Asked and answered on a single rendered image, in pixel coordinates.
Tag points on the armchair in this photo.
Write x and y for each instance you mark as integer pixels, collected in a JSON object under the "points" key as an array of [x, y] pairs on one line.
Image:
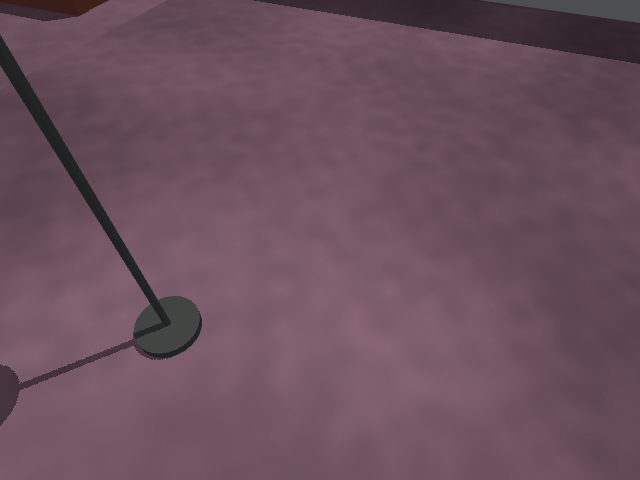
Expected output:
{"points": [[71, 7]]}

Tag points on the floor lamp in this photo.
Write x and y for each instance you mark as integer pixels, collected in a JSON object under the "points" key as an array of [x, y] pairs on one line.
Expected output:
{"points": [[166, 327]]}

